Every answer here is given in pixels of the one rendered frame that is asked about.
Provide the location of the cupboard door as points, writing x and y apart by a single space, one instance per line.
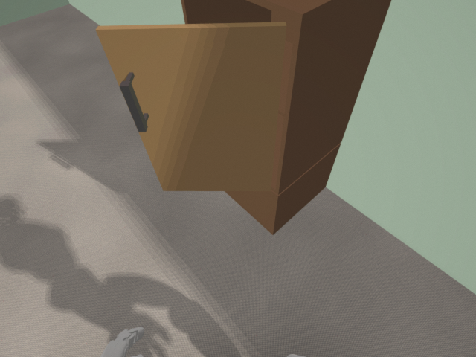
212 93

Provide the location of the robot left hand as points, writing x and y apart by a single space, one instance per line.
124 340

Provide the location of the handle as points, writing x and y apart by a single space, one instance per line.
133 104

